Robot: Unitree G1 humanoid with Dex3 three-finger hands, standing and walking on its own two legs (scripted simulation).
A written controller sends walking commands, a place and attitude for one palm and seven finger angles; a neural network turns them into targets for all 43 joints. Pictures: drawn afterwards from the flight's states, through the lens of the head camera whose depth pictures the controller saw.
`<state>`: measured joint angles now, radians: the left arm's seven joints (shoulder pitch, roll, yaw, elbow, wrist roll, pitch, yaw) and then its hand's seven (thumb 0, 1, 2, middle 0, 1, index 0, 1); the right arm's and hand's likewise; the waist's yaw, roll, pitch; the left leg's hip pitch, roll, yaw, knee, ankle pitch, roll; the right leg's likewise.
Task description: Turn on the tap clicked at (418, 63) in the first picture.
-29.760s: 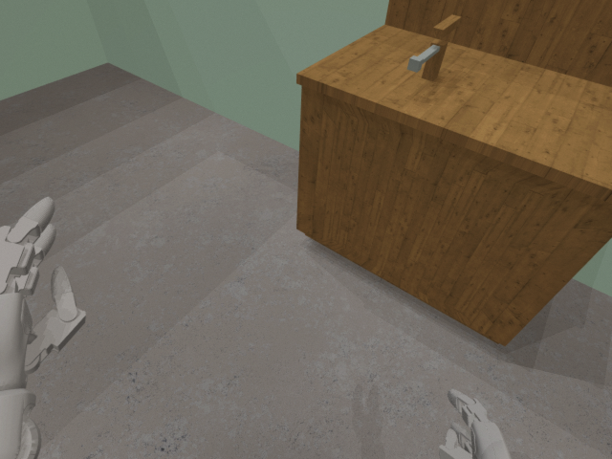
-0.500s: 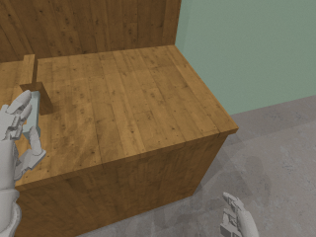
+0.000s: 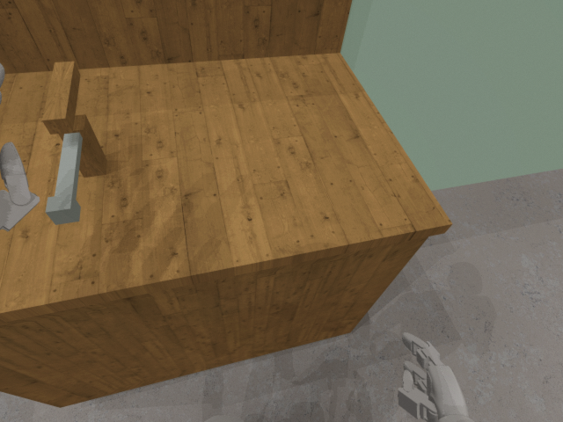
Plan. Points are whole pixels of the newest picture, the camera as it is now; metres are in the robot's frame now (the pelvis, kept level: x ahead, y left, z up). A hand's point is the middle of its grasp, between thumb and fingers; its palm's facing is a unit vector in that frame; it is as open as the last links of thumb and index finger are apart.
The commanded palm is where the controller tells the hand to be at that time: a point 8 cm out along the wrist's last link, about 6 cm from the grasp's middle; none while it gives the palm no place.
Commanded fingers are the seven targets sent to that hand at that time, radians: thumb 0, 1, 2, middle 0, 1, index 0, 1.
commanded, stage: come to a stop and stand still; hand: left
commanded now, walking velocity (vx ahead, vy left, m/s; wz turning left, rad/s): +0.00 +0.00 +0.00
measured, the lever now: (63, 209) +0.32 +0.34 +0.09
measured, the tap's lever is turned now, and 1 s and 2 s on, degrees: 0 0 0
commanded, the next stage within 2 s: look again from close up in 0.42 s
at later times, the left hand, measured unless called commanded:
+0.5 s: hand (90, 249) +0.23 +0.23 +0.17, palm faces +0.36 -0.87 -0.35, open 7.4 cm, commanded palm +0.17 +0.27 +0.18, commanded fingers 0.00 0.90 0.90 -0.20 -0.30 -0.20 -0.30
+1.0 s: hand (71, 239) +0.24 +0.26 +0.16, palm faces +0.36 -0.87 -0.34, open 7.4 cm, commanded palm +0.18 +0.29 +0.18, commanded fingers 0.00 0.90 0.90 -0.20 -0.30 -0.20 -0.30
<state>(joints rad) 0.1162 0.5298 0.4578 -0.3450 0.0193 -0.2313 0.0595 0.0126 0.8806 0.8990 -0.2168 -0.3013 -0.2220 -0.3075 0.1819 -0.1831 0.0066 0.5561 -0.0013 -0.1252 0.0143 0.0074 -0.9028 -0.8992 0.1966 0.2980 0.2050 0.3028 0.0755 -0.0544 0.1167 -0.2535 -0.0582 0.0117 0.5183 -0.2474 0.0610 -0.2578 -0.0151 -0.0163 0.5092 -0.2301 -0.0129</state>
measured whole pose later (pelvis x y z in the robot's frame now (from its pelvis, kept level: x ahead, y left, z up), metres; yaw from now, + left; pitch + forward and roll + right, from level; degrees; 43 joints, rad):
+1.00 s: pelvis +0.01 +0.01 +0.00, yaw -2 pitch -1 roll -2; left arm 0.37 0.36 0.34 -0.46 -0.03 -0.18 0.09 0.01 0.89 0.90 -0.21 -0.30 -0.21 -0.31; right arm 0.17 -0.17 0.05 0.54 0.02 -0.08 0.00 0.01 -0.90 -0.90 0.20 0.30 0.21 0.30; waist 0.05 -0.04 0.07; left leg -0.20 -0.05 0.04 0.47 -0.25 0.08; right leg -0.19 -0.01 0.00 0.40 -0.20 0.03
